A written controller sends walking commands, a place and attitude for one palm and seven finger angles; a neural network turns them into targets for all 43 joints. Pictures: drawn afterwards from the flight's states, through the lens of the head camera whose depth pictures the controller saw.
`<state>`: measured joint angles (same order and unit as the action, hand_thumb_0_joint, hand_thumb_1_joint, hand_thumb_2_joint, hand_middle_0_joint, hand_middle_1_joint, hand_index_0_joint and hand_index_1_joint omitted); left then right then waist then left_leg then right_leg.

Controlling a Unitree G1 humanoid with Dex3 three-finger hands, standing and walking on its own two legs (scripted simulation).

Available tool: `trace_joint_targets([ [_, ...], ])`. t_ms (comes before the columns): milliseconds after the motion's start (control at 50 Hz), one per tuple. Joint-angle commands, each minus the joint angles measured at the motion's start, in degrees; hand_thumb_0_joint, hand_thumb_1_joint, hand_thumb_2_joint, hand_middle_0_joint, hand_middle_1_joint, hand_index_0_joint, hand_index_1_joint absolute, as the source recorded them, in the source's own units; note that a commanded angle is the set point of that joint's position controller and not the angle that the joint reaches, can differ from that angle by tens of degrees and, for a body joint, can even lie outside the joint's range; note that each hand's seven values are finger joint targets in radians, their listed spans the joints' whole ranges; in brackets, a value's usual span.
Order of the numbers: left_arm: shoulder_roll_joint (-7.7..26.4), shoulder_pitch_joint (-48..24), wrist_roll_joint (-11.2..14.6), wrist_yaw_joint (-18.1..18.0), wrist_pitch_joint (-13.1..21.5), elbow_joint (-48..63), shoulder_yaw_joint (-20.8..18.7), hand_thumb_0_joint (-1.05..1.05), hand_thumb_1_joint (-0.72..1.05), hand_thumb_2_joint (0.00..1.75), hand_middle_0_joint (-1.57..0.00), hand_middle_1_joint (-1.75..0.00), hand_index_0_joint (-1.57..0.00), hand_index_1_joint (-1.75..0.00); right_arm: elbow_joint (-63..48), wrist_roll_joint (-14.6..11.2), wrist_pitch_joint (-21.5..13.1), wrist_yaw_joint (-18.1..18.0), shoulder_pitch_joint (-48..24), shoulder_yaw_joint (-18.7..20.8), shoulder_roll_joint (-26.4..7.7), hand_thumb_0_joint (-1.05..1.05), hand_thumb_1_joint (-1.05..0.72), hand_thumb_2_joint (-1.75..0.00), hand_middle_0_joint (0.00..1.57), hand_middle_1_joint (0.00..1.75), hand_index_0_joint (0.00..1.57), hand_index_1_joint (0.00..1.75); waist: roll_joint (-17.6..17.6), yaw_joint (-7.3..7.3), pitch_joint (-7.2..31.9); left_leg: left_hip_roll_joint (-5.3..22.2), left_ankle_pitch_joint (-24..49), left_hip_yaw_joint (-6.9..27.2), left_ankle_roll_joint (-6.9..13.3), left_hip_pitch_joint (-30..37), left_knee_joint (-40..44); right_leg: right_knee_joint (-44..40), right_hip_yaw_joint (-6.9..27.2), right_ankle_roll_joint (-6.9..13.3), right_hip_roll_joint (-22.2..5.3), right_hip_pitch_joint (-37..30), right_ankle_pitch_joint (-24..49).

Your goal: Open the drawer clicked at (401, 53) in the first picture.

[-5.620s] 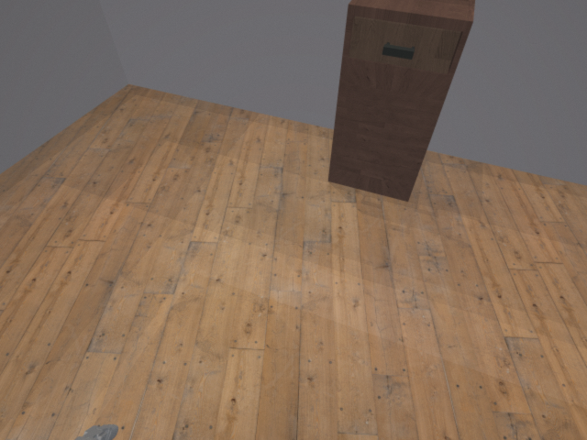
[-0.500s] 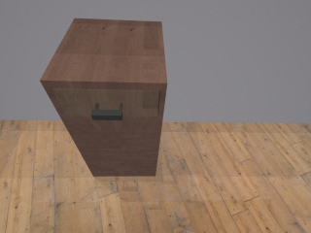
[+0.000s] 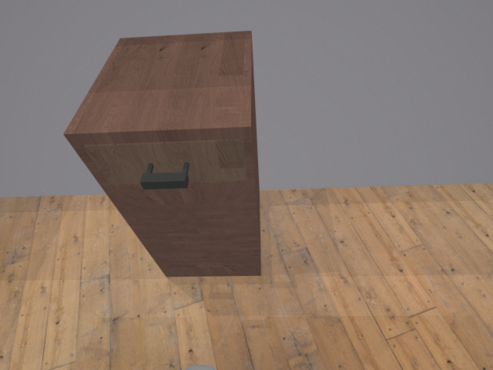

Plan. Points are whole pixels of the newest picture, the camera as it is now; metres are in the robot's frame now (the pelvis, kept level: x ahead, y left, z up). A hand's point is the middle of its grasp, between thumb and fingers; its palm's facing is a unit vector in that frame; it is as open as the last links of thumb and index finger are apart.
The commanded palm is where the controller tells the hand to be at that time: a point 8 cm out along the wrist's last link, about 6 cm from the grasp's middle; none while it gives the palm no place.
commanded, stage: come to a stop and stand still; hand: left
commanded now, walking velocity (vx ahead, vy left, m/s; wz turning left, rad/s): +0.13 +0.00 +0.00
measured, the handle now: (166, 173) +0.52 +0.25 -0.06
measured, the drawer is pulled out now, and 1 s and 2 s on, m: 0.00 0.00 0.00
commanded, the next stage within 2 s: look again from close up in 0.78 s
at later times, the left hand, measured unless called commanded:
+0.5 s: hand out of the picture +0.00 +0.20 -0.18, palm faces -0.01 -0.98 -0.18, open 7.4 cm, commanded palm none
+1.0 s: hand out of the picture +0.02 +0.20 -0.18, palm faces +0.01 -0.97 -0.23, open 7.3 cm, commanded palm none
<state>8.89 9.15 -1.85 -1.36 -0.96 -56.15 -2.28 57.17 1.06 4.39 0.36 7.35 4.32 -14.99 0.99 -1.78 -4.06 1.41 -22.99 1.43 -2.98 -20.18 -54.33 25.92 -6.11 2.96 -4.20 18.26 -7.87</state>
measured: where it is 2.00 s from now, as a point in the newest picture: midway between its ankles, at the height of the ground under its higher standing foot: outside the picture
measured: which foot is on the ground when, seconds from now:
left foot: up 0.00-0.14, down 0.16-1.00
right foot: down 0.00-0.16, up 0.18-0.44, down 0.46-1.00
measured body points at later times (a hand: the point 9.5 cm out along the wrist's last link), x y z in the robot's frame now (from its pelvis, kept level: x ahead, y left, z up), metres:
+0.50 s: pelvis +0.01 +0.03 -0.01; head +0.04 +0.03 +0.44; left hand +0.00 +0.25 -0.17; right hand -0.07 -0.16 -0.16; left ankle -0.07 +0.16 -0.74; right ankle -0.02 -0.08 -0.75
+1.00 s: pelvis +0.00 +0.01 -0.01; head +0.02 +0.01 +0.44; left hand +0.02 +0.25 -0.16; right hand +0.03 -0.23 -0.16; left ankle -0.07 +0.16 -0.74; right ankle -0.02 -0.08 -0.74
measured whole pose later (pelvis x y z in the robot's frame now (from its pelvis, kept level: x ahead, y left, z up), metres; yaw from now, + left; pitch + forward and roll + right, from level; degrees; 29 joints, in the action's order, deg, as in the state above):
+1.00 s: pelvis +0.00 +0.01 -0.01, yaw +0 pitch +1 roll -1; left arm 9.7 15.4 -0.8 -2.1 2.3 -60.8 -0.4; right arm 59.2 0.9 0.0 -1.8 14.4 1.3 -11.6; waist 1.6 0.5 -1.4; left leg 3.9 -21.1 -0.1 -1.3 -8.3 -29.1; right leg 28.1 -5.5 2.6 1.3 12.1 -17.0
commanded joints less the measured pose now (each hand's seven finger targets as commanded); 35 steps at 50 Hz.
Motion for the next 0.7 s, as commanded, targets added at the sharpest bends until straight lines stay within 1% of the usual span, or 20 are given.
trace_joint_targets([
  [0, 14.1, 3.2, -0.5, -0.2, 0.3, 2.1, -3.2, 0.0, 0.9, 0.9, -0.2, -0.3, -0.2, -0.3, -1.8, -0.1, -1.7, 0.1, 5.8, -0.6, -1.3, 0.0, -0.9, -0.9, 0.2, 0.3, 0.2, 0.3, -11.8, -0.4, 5.4, -0.5, -2.3, -3.3, 1.6, 3.0, 11.6, -17.4, 17.5, 4.8, -12.1, -4.7, -18.2],
  [40, 14.1, 2.3, -0.4, -0.1, 0.3, 1.4, -3.2, 0.0, 0.9, 0.9, -0.2, -0.3, -0.2, -0.3, -0.5, -0.1, -2.4, -0.1, 10.1, -1.1, -0.7, 0.0, -0.9, -0.9, 0.2, 0.3, 0.2, 0.3, -11.2, 1.19, 6.4, -1.1, -1.1, -5.0, 2.3, 7.4, 18.9, -18.2, 16.1, 3.9, -10.8, -4.4, -18.8],
  [80, 12.6, 1.0, 0.2, -0.1, -0.1, 0.3, -2.7, 0.0, 0.9, 0.9, -0.2, -0.3, -0.2, -0.3, 2.2, -0.1, -3.1, -0.6, 17.0, -1.8, 0.5, 0.0, -0.9, -0.9, 0.2, 0.3, 0.2, 0.3, -10.6, 3.92, 6.7, -1.9, 4.5, -6.5, 3.2, 17.8, 31.8, -16.5, 13.2, 0.6, -8.1, 1.6, -22.4],
  [100, 10.3, 1.3, 0.7, 0.0, -0.3, -0.2, -2.0, 0.0, 0.9, 0.9, -0.2, -0.3, -0.2, -0.3, 3.1, 0.1, -3.7, -0.9, 19.0, -2.0, -0.1, 0.0, -0.9, -0.9, 0.2, 0.3, 0.2, 0.3, -4.5, 4.37, 5.4, -0.1, 3.7, -3.4, 3.8, 19.9, 38.0, -11.5, 10.6, -1.4, -4.9, 4.5, -23.1],
  [120, 6.7, 3.2, 1.4, 0.3, -0.4, -0.4, -1.0, 0.0, 0.9, 0.9, -0.2, -0.3, -0.2, -0.3, 2.7, 0.8, -4.2, -1.2, 17.6, -1.7, -2.6, 0.0, -0.9, -0.9, 0.2, 0.3, 0.2, 0.3, 6.9, 3.26, 2.2, 8.3, -7.8, 8.9, 6.4, 14.4, 45.4, -2.3, 6.5, -3.4, 0.2, 7.6, -20.1],
  [140, 4.5, 3.8, 1.5, 0.6, -0.3, -0.3, -0.6, 0.0, 0.9, 0.9, -0.2, -0.3, -0.2, -0.3, 0.7, 1.0, -4.1, -1.6, 13.0, -1.6, -5.8, 0.0, -0.9, -0.9, 0.2, 0.3, 0.2, 0.3, 12.4, 1.83, -1.9, 16.3, -17.3, 17.4, 9.0, 4.1, 51.2, 6.6, 2.2, -3.7, 2.4, 6.6, -13.9],
  [160, 5.2, 2.9, 0.8, 1.0, -0.4, -0.5, -0.7, 0.0, 0.9, 0.9, -0.2, -0.3, -0.2, -0.3, -0.5, 0.8, -4.3, -1.8, 8.0, -1.8, -5.7, 0.0, -0.9, -0.9, 0.2, 0.3, 0.2, 0.3, 12.4, 0.74, -3.7, 17.4, -18.5, 19.4, 10.1, -2.7, 53.2, 13.0, 4.3, -3.3, 2.0, 4.4, -12.9],
  [180, 5.5, 4.3, 0.2, 1.2, -0.6, -1.9, -1.0, 0.0, 0.9, 0.9, -0.2, -0.3, -0.2, -0.3, -0.2, 0.6, -4.6, -2.1, 5.4, -2.3, -4.6, 0.0, -0.9, -0.9, 0.2, 0.3, 0.2, 0.3, 13.6, -0.09, -3.8, 14.9, -14.2, 15.2, 9.1, -2.8, 53.1, 17.4, 6.0, -3.5, 2.2, 3.4, -12.1],
  [220, 5.7, 7.6, 0.3, 1.6, -0.2, -3.9, -1.1, 0.0, 0.9, 0.9, -0.2, -0.3, -0.2, -0.3, 1.0, 0.2, -5.2, -2.6, 5.9, -2.8, -2.8, 0.0, -0.9, -0.9, 0.2, 0.3, 0.2, 0.3, 9.1, -0.79, -3.6, 11.5, -3.1, 8.6, 9.0, 3.5, 49.4, 23.0, 6.1, -3.7, 3.1, 6.6, -10.5],
  [280, 4.7, 6.2, 0.5, 1.5, 0.6, -4.4, -0.4, 0.0, 0.9, 0.9, -0.2, -0.3, -0.2, -0.3, 3.8, 0.0, -5.9, -3.2, 12.2, -3.0, -1.3, 0.0, -0.9, -0.9, 0.2, 0.3, 0.2, 0.3, 5.1, 1.52, -2.9, 12.0, 13.7, 7.0, 9.9, 12.8, 45.6, 21.7, 5.9, -4.5, 2.1, 10.6, -10.8],
  [340, 3.3, 3.9, 1.2, 1.1, 1.1, -4.3, 0.4, 0.0, 0.9, 0.9, -0.2, -0.3, -0.2, -0.3, 6.6, 0.3, -6.1, -3.8, 16.2, -2.8, -0.9, 0.0, -0.9, -0.9, 0.2, 0.3, 0.2, 0.3, 8.0, 3.53, 0.5, 13.0, 39.4, 5.5, 11.5, 19.9, 38.6, 12.3, 4.6, -4.4, 1.7, 6.8, -15.4],
  [380, 3.1, 4.8, 1.6, 0.8, 0.9, -5.4, 0.3, 0.0, 0.9, 0.9, -0.2, -0.3, -0.2, -0.3, 7.6, 0.0, -5.8, -4.0, 16.7, -2.5, -0.9, 0.0, -0.9, -0.9, 0.2, 0.3, 0.2, 0.3, 7.6, 3.29, 1.2, 12.4, 47.7, 4.6, 10.4, 20.0, 35.1, 5.6, 3.5, -4.0, 2.2, 2.3, -12.5],
  [420, 3.9, 9.4, 1.6, 0.5, 1.3, -7.4, 0.1, 0.0, 0.9, 0.9, -0.2, -0.3, -0.2, -0.3, 8.2, -0.4, -5.7, -4.1, 16.9, -2.1, -0.3, 0.0, -0.9, -0.9, 0.2, 0.3, 0.2, 0.3, 5.8, 1.75, 4.0, 9.9, 45.7, 2.6, 7.4, 17.4, 30.3, -5.2, 3.4, -3.3, 1.5, -7.0, 2.0],
  [440, 5.3, 11.6, 1.6, 0.0, 1.7, -8.5, 0.0, 0.0, 0.9, 0.9, -0.2, -0.3, -0.2, -0.3, 8.1, -0.8, -5.9, -4.0, 17.4, -2.3, 1.3, 0.0, -0.9, -0.9, 0.2, 0.3, 0.2, 0.3, 1.9, 1.67, 6.2, 7.7, 38.2, 0.6, 5.3, 11.5, 28.5, -4.0, 6.6, -2.2, -1.8, -15.3, 14.7],
  [460, 5.9, 12.3, 1.8, -0.5, 1.9, -9.1, 0.1, 0.0, 0.9, 0.9, -0.2, -0.3, -0.2, -0.3, 7.8, -1.0, -6.0, -3.7, 16.7, -2.7, 3.0, 0.0, -0.9, -0.9, 0.2, 0.3, 0.2, 0.3, -0.3, 1.63, 6.7, 5.7, 28.6, -0.7, 3.8, 7.6, 29.9, -1.9, 8.4, -1.0, -5.1, -19.0, 25.7],
  [480, 6.1, 12.9, 1.7, -0.9, 2.0, -9.4, 0.1, 0.0, 0.9, 0.9, -0.2, -0.3, -0.2, -0.3, 7.8, -0.9, -5.7, -3.7, 16.1, -2.9, 4.2, 0.0, -0.9, -0.9, 0.2, 0.3, 0.2, 0.3, -4.4, 1.46, 7.6, 4.3, 23.9, -2.0, 2.8, 6.8, 30.3, 0.7, 9.1, 0.3, -6.0, -20.3, 34.1],
  [500, 6.1, 12.8, 1.8, -1.2, 2.2, -9.6, 0.1, 0.0, 0.9, 0.9, -0.2, -0.3, -0.2, -0.3, 8.2, -0.9, -5.4, -3.7, 16.2, -3.0, 4.0, 0.0, -0.9, -0.9, 0.2, 0.3, 0.2, 0.3, -8.2, 1.58, 8.3, 3.9, 19.8, -2.8, 2.3, 7.5, 30.3, 1.3, 9.5, 0.9, -6.3, -20.1, 37.4],
  [520, 5.8, 11.7, 1.8, -1.4, 2.1, -9.5, 0.2, 0.0, 0.9, 0.9, -0.2, -0.3, -0.2, -0.3, 8.4, -0.9, -5.0, -3.7, 16.3, -3.0, 4.4, 0.0, -0.9, -0.9, 0.2, 0.3, 0.2, 0.3, -8.6, 1.8, 7.8, 3.9, 14.7, -3.6, 2.2, 8.0, 30.9, -0.9, 9.8, 1.0, -6.7, -18.3, 33.2],
  [580, 4.0, 9.5, 1.9, -1.4, 1.8, -9.0, 0.8, 0.0, 0.9, 0.9, -0.2, -0.3, -0.2, -0.3, 9.5, -0.5, -5.1, -3.7, 16.2, -3.4, 5.0, 0.0, -0.9, -0.9, 0.2, 0.3, 0.2, 0.3, -2.0, 1.99, 3.4, 5.0, 23.8, -1.8, 2.8, 10.5, 32.9, -1.0, 8.1, 0.1, -3.3, -14.0, 24.0],
  [680, 4.3, 8.8, 1.8, -1.4, 1.8, -8.6, 0.9, 0.0, 0.9, 0.9, -0.2, -0.3, -0.2, -0.3, 9.4, -0.4, -4.9, -3.7, 15.3, -3.4, 4.2, 0.0, -0.9, -0.9, 0.2, 0.3, 0.2, 0.3, -0.7, 2.13, 3.5, 5.5, 26.6, -1.9, 2.9, 13.3, 32.4, -2.1, 7.9, -0.2, -2.4, -12.9, 21.3],
])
